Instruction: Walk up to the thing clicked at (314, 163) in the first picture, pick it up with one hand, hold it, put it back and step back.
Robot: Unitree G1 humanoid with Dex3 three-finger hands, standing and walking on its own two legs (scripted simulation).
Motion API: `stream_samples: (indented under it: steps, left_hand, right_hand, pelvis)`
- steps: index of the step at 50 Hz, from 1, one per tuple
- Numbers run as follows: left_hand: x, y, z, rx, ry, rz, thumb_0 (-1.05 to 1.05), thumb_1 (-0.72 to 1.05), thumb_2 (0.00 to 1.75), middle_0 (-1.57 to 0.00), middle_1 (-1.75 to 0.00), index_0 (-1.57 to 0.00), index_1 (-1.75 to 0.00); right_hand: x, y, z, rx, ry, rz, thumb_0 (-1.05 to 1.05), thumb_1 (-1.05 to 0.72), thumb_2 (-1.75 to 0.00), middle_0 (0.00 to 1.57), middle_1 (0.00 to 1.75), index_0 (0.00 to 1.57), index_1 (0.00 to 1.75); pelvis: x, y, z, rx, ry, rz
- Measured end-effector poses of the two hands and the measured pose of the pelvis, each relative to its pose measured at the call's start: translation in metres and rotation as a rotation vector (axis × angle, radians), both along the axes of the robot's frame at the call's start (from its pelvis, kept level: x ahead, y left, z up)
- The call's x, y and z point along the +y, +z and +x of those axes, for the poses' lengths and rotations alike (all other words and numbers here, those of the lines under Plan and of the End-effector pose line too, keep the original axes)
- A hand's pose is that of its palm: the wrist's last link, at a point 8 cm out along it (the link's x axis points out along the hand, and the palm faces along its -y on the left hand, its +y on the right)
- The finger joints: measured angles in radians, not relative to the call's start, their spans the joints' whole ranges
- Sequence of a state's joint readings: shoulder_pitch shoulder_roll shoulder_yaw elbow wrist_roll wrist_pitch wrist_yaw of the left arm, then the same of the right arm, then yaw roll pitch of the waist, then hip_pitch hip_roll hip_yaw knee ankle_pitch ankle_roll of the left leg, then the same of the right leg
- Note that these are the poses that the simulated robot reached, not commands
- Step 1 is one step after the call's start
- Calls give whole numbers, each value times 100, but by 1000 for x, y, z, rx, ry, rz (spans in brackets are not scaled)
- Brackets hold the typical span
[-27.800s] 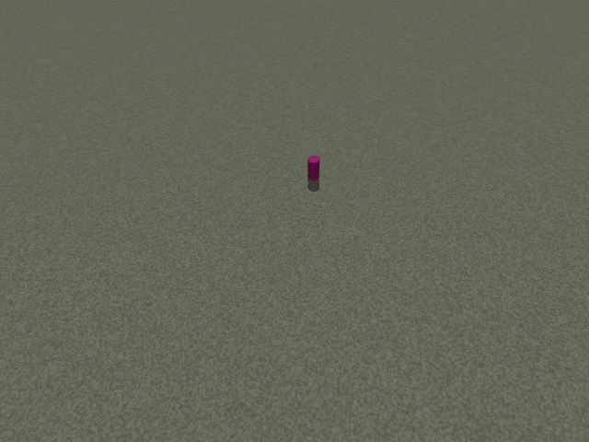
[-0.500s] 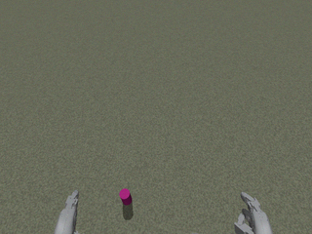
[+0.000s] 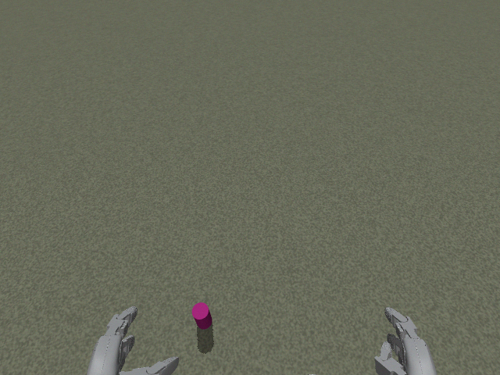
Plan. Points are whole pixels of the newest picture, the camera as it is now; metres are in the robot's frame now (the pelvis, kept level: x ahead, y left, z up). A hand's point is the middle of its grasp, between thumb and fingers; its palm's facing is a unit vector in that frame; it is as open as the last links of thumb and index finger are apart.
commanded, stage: stand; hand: left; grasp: from the side
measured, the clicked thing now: (202, 316) +0.43 +0.20 -0.66
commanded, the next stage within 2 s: none
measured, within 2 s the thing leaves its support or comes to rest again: neither
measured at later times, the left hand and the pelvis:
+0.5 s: hand out of the picture +0.07 +0.25 -0.11, palm faces -0.01 -0.94 -0.34, open 7.4 cm; pelvis +0.00 +0.01 +0.04, yaw +0 degrees
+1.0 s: hand out of the picture +0.05 +0.25 -0.10, palm faces +0.00 -0.94 -0.35, open 7.4 cm; pelvis -0.01 +0.01 +0.06, yaw +0 degrees
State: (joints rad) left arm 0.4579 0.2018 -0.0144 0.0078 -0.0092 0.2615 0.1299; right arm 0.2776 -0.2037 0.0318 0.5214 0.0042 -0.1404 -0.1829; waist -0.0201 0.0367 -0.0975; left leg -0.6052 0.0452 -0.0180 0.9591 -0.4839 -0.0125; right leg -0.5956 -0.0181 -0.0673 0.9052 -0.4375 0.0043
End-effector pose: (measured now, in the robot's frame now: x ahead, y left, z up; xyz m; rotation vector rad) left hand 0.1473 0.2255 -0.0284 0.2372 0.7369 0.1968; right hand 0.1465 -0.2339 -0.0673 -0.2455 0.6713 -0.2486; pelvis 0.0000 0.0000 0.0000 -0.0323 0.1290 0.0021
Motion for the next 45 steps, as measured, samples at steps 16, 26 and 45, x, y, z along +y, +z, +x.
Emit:
stream_samples:
  steps: [16,26,45]
  left_hand:
    - [51,-45,-36,242,-50,52,0,85,89,-21,-30,-21,-30]
    - [69,-46,-90,452,40,44,1,90,90,-20,-30,-20,-30]
    - [70,-34,-109,518,77,43,0,90,90,-20,-30,-20,-30]
  right_hand:
    - [-38,-13,-43,376,72,-32,1,-91,-90,21,31,21,30]
    - [-43,-7,-79,527,19,-13,1,-91,-90,20,30,21,30]
    - [-37,-6,-88,562,10,34,0,-91,-90,21,30,21,30]
  pelvis:
    - [4,21,-5,-114,1,31]
    - [9,44,0,-155,6,32]
    - [7,58,-9,-197,8,36]
